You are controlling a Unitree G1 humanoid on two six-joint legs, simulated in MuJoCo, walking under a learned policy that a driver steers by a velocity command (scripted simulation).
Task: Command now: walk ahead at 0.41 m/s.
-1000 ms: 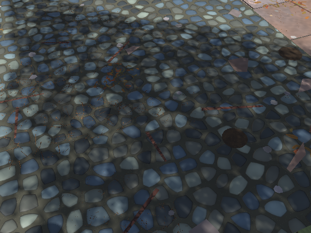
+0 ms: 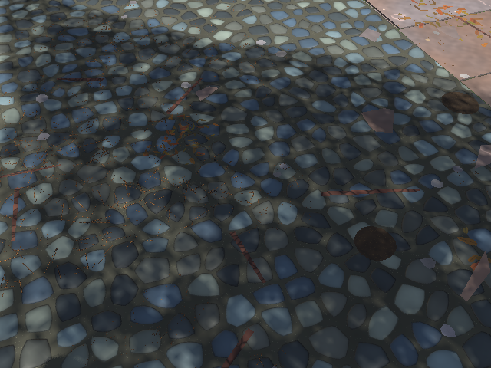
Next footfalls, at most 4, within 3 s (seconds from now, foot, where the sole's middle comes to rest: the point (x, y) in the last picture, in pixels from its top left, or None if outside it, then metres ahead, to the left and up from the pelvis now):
0.30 right None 0.35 -0.13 -0.77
0.84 left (199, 330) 0.63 0.13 -0.77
1.36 right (236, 234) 0.97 0.02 -0.77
1.88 left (125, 214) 1.05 0.39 -0.77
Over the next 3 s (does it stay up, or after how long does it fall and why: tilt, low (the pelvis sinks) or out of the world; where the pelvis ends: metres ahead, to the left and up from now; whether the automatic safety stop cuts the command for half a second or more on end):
stays up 1.51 0.59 -0.02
